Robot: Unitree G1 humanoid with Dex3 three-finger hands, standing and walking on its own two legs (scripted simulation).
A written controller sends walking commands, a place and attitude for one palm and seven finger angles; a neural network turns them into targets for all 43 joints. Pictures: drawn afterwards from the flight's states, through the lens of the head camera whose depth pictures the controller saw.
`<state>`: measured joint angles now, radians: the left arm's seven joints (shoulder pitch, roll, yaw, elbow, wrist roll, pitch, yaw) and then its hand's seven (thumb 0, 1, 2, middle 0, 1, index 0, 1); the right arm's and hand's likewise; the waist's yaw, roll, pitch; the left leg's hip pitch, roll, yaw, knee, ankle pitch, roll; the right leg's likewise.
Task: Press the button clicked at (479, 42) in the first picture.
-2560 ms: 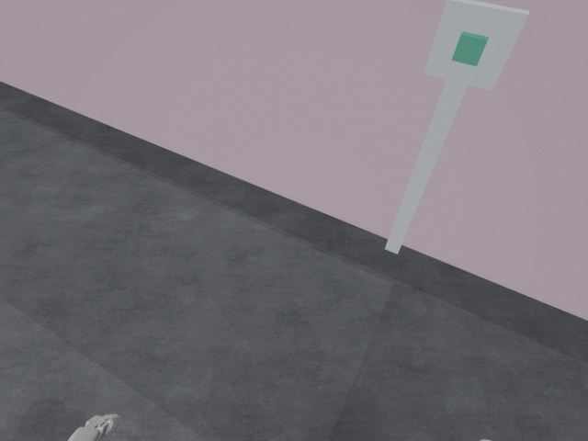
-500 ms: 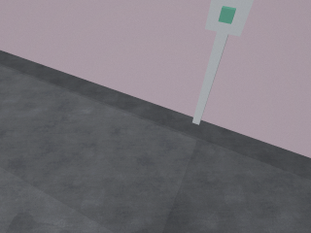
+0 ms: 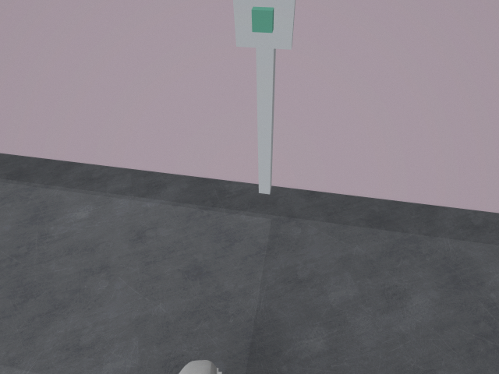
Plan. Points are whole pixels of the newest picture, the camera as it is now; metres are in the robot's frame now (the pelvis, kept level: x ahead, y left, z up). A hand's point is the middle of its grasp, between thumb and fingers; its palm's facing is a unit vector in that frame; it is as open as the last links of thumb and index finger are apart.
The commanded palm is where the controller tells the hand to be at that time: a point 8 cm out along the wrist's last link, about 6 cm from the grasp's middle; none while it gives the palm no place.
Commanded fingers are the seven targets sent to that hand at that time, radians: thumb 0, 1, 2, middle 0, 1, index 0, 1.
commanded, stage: walk to a spot facing it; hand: left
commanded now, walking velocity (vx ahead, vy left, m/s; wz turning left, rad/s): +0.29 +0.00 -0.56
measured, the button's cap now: (262, 19) +1.02 +0.06 +0.10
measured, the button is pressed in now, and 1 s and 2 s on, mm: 0 0 0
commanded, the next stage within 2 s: none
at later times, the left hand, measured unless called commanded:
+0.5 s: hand (134, 311) +0.25 +0.28 -0.18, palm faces -0.25 -0.95 -0.19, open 7.4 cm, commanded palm none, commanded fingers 0.00 0.90 0.90 -0.20 -0.30 -0.20 -0.30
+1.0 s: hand (215, 243) +0.42 +0.13 -0.18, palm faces -0.57 -0.79 -0.23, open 7.4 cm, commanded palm none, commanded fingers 0.00 0.90 0.90 -0.20 -0.30 -0.20 -0.30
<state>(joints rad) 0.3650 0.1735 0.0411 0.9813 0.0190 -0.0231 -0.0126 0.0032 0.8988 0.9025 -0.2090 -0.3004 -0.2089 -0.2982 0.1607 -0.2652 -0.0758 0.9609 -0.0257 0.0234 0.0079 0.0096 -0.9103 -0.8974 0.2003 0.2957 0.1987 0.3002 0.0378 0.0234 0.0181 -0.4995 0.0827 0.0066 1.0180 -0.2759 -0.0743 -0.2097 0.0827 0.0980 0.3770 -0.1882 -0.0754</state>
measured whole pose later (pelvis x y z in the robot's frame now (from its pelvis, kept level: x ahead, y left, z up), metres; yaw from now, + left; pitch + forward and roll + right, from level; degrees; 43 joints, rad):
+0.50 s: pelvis +0.13 +0.09 +0.00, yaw -18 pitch +0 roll -3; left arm 0.24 0.29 0.11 0.94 0.03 0.03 -0.03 0.00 0.91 0.90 -0.20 -0.30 -0.20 -0.30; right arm 0.31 -0.15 -0.01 0.97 -0.01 -0.05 -0.03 0.01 -0.91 -0.90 0.20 0.30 0.20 0.30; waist 0.01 -0.05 0.03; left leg -0.13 0.07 0.20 0.44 -0.31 0.04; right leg -0.59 -0.02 -0.01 1.21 -0.29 0.04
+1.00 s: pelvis +0.23 +0.04 -0.02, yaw -36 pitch +0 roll +0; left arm 0.14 0.20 0.05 0.92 0.01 0.01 0.02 0.00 0.90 0.90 -0.21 -0.30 -0.21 -0.30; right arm 0.24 -0.18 -0.05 0.96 -0.01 0.04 -0.02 0.01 -0.91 -0.90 0.20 0.30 0.20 0.30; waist -0.04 0.01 0.10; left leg -0.49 0.14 0.04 1.21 -0.45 -0.08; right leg -0.31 0.04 -0.04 0.58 -0.28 -0.07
